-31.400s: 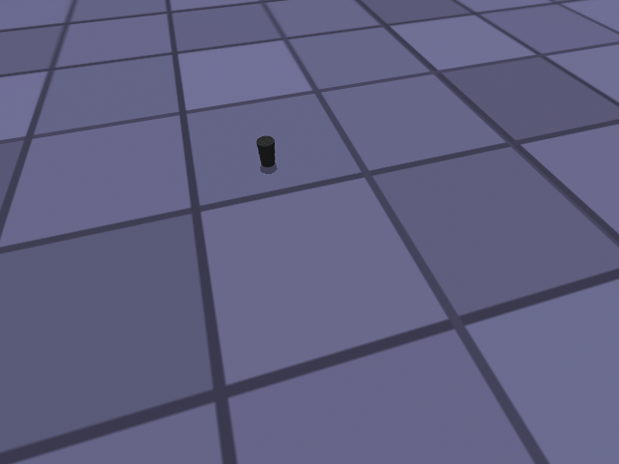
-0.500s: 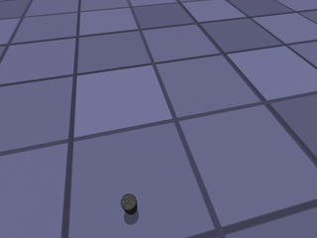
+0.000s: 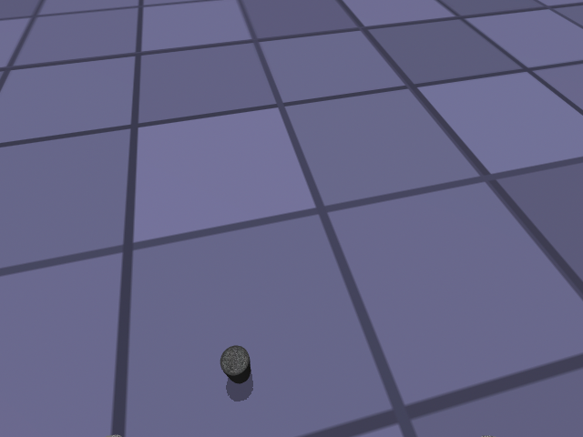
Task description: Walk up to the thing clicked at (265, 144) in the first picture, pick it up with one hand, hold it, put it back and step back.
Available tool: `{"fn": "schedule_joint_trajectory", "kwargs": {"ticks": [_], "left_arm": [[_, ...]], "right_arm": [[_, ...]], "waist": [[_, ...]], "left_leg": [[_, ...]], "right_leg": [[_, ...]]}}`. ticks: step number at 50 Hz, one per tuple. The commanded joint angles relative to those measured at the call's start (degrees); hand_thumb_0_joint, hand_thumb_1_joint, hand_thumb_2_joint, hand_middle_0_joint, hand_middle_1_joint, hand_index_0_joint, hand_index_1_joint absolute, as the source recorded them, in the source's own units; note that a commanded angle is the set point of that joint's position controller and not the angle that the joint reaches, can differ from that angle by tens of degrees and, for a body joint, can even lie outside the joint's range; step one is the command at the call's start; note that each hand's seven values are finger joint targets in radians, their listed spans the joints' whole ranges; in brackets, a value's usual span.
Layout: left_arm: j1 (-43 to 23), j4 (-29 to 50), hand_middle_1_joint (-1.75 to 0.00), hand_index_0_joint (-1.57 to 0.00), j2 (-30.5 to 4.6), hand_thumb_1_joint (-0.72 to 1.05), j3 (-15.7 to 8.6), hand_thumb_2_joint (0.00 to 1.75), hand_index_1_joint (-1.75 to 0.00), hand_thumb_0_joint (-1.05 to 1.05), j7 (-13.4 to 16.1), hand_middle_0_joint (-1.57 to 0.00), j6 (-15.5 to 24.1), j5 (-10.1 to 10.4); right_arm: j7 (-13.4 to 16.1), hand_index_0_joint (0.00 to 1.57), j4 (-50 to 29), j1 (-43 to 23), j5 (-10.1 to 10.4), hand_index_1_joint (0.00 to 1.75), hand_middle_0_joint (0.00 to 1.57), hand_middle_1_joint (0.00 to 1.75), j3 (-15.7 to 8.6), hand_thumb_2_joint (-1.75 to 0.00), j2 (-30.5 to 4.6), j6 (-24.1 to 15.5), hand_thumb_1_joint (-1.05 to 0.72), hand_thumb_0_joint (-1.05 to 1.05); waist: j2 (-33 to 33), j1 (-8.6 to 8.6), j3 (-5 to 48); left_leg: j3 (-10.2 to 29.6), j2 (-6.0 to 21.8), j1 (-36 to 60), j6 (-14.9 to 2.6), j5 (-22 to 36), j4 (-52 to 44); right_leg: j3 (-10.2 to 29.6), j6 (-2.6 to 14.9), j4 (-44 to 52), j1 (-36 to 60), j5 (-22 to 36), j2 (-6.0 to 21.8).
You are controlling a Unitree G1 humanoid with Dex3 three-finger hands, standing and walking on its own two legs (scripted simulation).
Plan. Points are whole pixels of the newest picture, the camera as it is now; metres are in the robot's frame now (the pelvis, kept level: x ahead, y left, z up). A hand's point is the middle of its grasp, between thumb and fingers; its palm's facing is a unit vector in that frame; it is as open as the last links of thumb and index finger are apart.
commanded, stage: step back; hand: left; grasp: from the side
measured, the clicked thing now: (237, 366) +0.40 +0.19 -0.71
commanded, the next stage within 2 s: none
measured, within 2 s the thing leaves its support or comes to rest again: neither
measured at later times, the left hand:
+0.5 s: hand out of the picture +0.03 +0.27 -0.16, palm faces +0.03 -0.91 -0.41, open 7.4 cm
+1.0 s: hand out of the picture -0.11 +0.28 -0.16, palm faces -0.05 -0.91 -0.40, open 7.4 cm
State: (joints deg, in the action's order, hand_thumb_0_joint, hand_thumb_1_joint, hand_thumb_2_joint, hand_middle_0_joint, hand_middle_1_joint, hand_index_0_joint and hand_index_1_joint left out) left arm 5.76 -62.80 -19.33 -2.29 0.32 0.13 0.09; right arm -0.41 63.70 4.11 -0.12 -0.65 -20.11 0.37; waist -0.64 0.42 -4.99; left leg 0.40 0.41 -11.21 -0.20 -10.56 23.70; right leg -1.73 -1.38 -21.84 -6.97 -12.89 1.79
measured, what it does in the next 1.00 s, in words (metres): walks backwards: left foot, then right foot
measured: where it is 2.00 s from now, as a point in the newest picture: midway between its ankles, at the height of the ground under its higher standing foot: outside the picture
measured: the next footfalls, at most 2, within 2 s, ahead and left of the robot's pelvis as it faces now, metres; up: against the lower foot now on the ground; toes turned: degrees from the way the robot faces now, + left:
left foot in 0.54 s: -0.09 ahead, +0.13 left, +0.00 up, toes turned +1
right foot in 0.92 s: -0.16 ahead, -0.10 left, +0.00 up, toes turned +2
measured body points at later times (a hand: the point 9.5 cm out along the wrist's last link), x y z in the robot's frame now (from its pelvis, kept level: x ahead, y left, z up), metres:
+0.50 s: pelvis -0.09 +0.00 -0.02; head -0.01 -0.01 +0.42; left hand +0.03 +0.32 -0.13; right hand +0.01 -0.32 -0.15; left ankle -0.13 +0.13 -0.72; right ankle -0.01 -0.13 -0.74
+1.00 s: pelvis -0.20 +0.02 -0.02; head -0.13 -0.01 +0.42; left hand -0.11 +0.32 -0.14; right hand -0.07 -0.29 -0.15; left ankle -0.15 +0.13 -0.73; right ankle -0.20 -0.10 -0.74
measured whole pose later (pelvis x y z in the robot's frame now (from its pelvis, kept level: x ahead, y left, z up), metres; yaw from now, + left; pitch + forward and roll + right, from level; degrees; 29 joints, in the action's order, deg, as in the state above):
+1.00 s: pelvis -0.20 +0.02 -0.02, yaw -1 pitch -2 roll -1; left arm 9.7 -50.6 -19.0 -3.5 0.3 -1.4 -1.7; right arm 1.0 48.8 4.3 0.3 -2.7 -22.6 3.7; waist -4.5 0.3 -11.4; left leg 2.4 -0.1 -23.8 -1.3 -25.0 48.1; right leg 1.4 1.5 -36.9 -14.8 -19.7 -3.5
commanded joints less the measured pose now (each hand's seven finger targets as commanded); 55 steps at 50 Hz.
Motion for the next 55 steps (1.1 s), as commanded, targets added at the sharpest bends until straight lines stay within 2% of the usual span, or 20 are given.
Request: {"fn": "schedule_joint_trajectory", "kwargs": {"ticks": [1, 9, 10, 12, 14, 17, 24, 26, 27, 28, 29, 30, 34, 40, 45, 47, 48, 49, 52, 55], "left_arm": [[0.0, 5.7, -0.3, -0.2, -13.6, 0.9, -3.6, 0.9, -0.3, 0.0, 1.0, -0.2, 0.3, 0.0], [6.4, 7.6, -0.3, -0.2, -12.2, 0.9, -4.0, 0.9, -0.3, 0.0, 0.6, -0.2, -1.2, -1.1], [7.3, 8.0, -0.3, -0.2, -13.3, 0.9, -4.4, 0.9, -0.3, 0.0, 0.6, -0.2, -1.0, -1.3], [3.9, 10.4, -0.3, -0.2, -20.8, 0.9, -6.0, 0.9, -0.3, 0.0, 0.6, -0.2, -0.2, -2.1], [-2.0, 14.1, -0.3, -0.2, -21.4, 0.9, -6.4, 0.9, -0.3, 0.0, 1.5, -0.2, 0.3, -2.9], [-8.5, 16.2, -0.3, -0.2, -16.4, 0.9, -5.4, 0.9, -0.3, 0.0, 1.5, -0.2, 0.3, -2.6], [1.1, 16.8, -0.3, -0.2, -16.1, 0.9, -6.0, 0.9, -0.3, 0.0, 2.2, -0.2, -0.9, -2.0], [0.1, 17.4, -0.3, -0.2, -16.9, 0.9, -5.8, 0.9, -0.3, 0.0, 1.7, -0.2, -1.9, -0.9], [0.6, 18.2, -0.3, -0.2, -14.9, 0.9, -5.2, 0.9, -0.3, 0.0, 1.4, -0.2, -2.4, -0.6], [1.8, 19.2, -0.3, -0.2, -12.0, 0.9, -4.6, 0.9, -0.3, 0.0, 1.3, -0.2, -2.5, -0.1], [-2.4, 19.5, -0.3, -0.2, -13.1, 0.9, -5.3, 0.9, -0.3, 0.0, 1.9, -0.2, -2.6, 0.0], [-5.7, 19.5, -0.3, -0.2, -13.9, 0.9, -5.7, 0.9, -0.3, 0.0, 2.6, -0.2, -2.5, -1.1], [2.9, 17.3, -0.3, -0.2, -12.8, 0.9, -5.4, 0.9, -0.3, 0.0, 1.7, -0.2, -2.3, 0.3], [1.0, 19.2, -0.3, -0.2, -11.6, 0.9, -4.3, 0.9, -0.3, 0.0, 1.7, -0.2, -0.7, -0.6], [9.2, 15.3, -0.3, -0.2, -11.0, 0.9, -4.8, 0.9, -0.3, 0.0, 1.3, -0.2, 0.3, -1.4], [8.6, 15.6, -0.3, -0.2, -16.7, 0.9, -6.1, 0.9, -0.3, 0.0, 1.4, -0.2, 0.9, -2.6], [5.5, 16.9, -0.3, -0.2, -21.4, 0.9, -7.0, 0.9, -0.3, 0.0, 1.1, -0.2, 0.4, -1.9], [2.7, 19.4, -0.3, -0.2, -23.4, 0.9, -7.3, 0.9, -0.3, 0.0, 1.2, -0.2, 0.5, -2.7], [0.9, 20.6, -0.3, -0.2, -15.3, 0.9, -5.8, 0.9, -0.3, 0.0, 1.5, -0.2, 0.5, -1.5], [2.5, 21.5, -0.3, -0.2, -14.4, 0.9, -5.7, 0.9, -0.3, 0.0, 1.6, -0.2, 0.0, -2.1]], "right_arm": [[0.2, 0.2, -5.2, -0.5, 0.3, 0.3, 0.2, 0.3, -4.0, -0.9, -14.0, 0.2, -0.9, 0.0], [0.3, 0.2, -11.9, -4.7, -0.3, 0.3, 0.2, 0.3, -5.6, -0.9, -15.4, 1.8, -0.9, 0.0], [0.3, 0.2, -12.7, -5.1, -0.1, 0.3, 0.2, 0.3, -5.5, -0.9, -14.9, 2.2, -0.9, 0.0], [0.5, 0.2, -13.8, -3.7, 0.1, 0.3, 0.2, 0.3, -4.6, -0.9, -10.6, 2.8, -0.9, 0.0], [0.7, 0.2, -12.7, 1.6, -0.5, 0.3, 0.2, 0.3, -5.3, -0.9, -12.8, 3.5, -0.9, 0.0], [0.3, 0.2, -10.9, 7.4, 1.0, 0.3, 0.2, 0.3, -5.6, -0.9, -13.1, 3.1, -0.9, 0.0], [1.0, 0.2, -14.2, 5.5, -0.7, 0.3, 0.2, 0.3, -4.2, -0.9, -11.9, 1.6, -0.9, 0.0], [1.1, 0.2, -12.6, 9.3, -1.4, 0.3, 0.2, 0.3, -4.7, -0.9, -11.5, 1.0, -0.9, 0.0], [1.2, 0.2, -12.7, 9.5, -2.2, 0.3, 0.2, 0.3, -5.6, -0.9, -13.3, 0.7, -0.9, 0.0], [1.2, 0.2, -13.6, 8.5, -3.1, 0.3, 0.2, 0.3, -7.0, -0.9, -19.0, 0.7, -0.9, 0.0], [0.5, 0.2, -14.7, 5.3, -2.3, 0.3, 0.2, 0.3, -7.5, -0.9, -23.8, 1.0, -0.9, 0.0], [0.6, 0.2, -15.2, 4.9, -2.5, 0.3, 0.2, 0.3, -7.6, -0.9, -24.6, 0.8, -0.9, 0.0], [1.8, 0.2, -17.1, -0.5, -2.4, 0.3, 0.2, 0.3, -5.4, -0.9, -14.4, 0.5, -0.9, 0.0], [2.4, 0.2, -17.6, 6.6, -1.3, 0.3, 0.2, 0.3, -5.7, -0.9, -14.2, 0.7, -0.9, 0.0], [1.8, 0.2, -19.6, 1.4, 0.1, 0.3, 0.2, 0.3, -5.7, -0.9, -15.6, 2.1, -0.9, 0.0], [1.5, 0.2, -20.4, 1.3, 1.1, 0.3, 0.2, 0.3, -4.6, -0.9, -12.3, 2.0, -0.9, 0.0], [1.8, 0.2, -21.1, -0.7, 1.0, 0.3, 0.2, 0.3, -4.5, -0.9, -11.2, 2.2, -0.9, 0.0], [2.4, 0.2, -20.1, -0.3, 0.5, 0.3, 0.2, 0.3, -5.6, -0.9, -13.3, 2.6, -0.9, 0.0], [2.0, 0.2, -17.3, 3.6, 1.1, 0.3, 0.2, 0.3, -5.1, -0.9, -13.6, 2.1, -0.9, 0.0], [2.4, 0.2, -17.8, 4.2, 0.8, 0.3, 0.2, 0.3, -4.2, -0.9, -12.4, 1.5, -0.9, 0.0]], "waist": [[-1.5, 0.7, 6.9], [-6.9, -1.88, 11.6], [-3.4, -2.71, 10.9], [13.3, -3.32, 6.1], [11.9, -0.5, 3.5], [8.5, 3.04, 5.9], [12.9, -2.39, 12.4], [11.6, -0.14, 11.2], [8.3, -0.16, 10.9], [-6.2, -0.98, 10.8], [-14.5, 1.38, 7.7], [-16.1, 3.78, 5.5], [-6.6, -2.58, 4.5], [-8.4, 2.51, 9.0], [-6.7, -1.16, 11.2], [4.1, -0.69, 11.7], [15.2, -2.21, 7.5], [17.0, -3.18, 4.7], [7.1, -0.13, 4.8], [6.9, -2.07, 6.6]], "left_leg": [[7.1, 7.4, -1.2, -5.53, 17.3, 0.3], [10.4, 10.5, -8.4, -10.77, 8.6, 4.2], [8.4, 6.8, -10.0, -8.93, 3.7, 10.1], [2.8, -8.3, -15.5, -1.74, -20.7, 33.2], [9.1, -4.8, -14.4, -1.61, -22.0, 45.6], [8.0, -6.2, -13.7, -0.79, -15.6, 46.8], [3.6, -0.2, -13.8, -0.29, -16.3, 13.6], [-1.7, -2.2, -5.5, -0.49, -2.1, -1.3], [3.0, 0.9, -0.3, -0.98, 6.7, -1.8], [19.8, 12.7, 4.2, -4.78, 17.3, -1.7], [27.4, 18.7, -1.5, -13.13, 20.5, -3.9], [33.7, 22.3, -8.5, -17.99, 15.4, -6.6], [10.5, 9.9, 3.1, -9.44, 26.0, 2.4], [12.4, 13.8, 16.2, -14.84, 32.3, 7.9], [8.1, 10.4, 5.6, -9.79, 19.3, 14.5], [5.5, 3.8, -10.7, -4.28, 2.0, 20.5], [1.6, -5.5, -15.7, -1.17, -18.2, 30.4], [7.3, -4.4, -12.0, 0.0, -27.4, 42.4], [10.7, -7.5, -16.5, 0.01, -21.0, 45.8], [8.1, -7.7, -16.0, 1.34, -18.4, 42.7]], "right_leg": [[3.2, 4.08, -6.1, -0.3, 12.6, 3.4], [2.7, 4.91, -16.9, -0.9, -3.2, 0.0], [6.2, 6.79, -11.8, -2.2, -1.5, 3.4], [26.1, 15.47, 6.2, -8.1, 6.8, 20.1], [28.5, 19.31, 5.7, -16.1, 8.7, 23.9], [11.8, 13.19, 1.5, -11.9, 10.3, 13.4], [11.2, 11.84, -10.7, 9.5, 27.3, 14.8], [7.1, 9.69, -16.2, 3.9, 27.5, 11.8], [6.6, 6.91, -18.8, -3.7, 19.2, 9.4], [2.3, 3.59, -26.8, -15.6, 2.4, 0.8], [4.7, 2.2, -34.9, -20.1, -24.2, -7.3], [10.8, 1.72, -43.9, -18.7, -27.4, -7.1], [12.8, 3.33, -48.9, -25.8, -14.6, -8.1], [7.9, -0.46, -31.1, -24.1, -17.1, -4.7], [1.2, 1.61, 0.3, -5.6, 3.1, -3.7], [16.9, 5.96, -1.5, 4.2, 15.4, 5.9], [29.2, 16.04, 1.4, -3.0, 18.7, 16.8], [35.9, 21.1, 2.1, -12.7, 21.6, 22.7], [18.0, 14.63, -3.7, -4.7, 30.5, 12.1], [14.4, 12.89, -5.6, -2.4, 28.0, 8.5]]}}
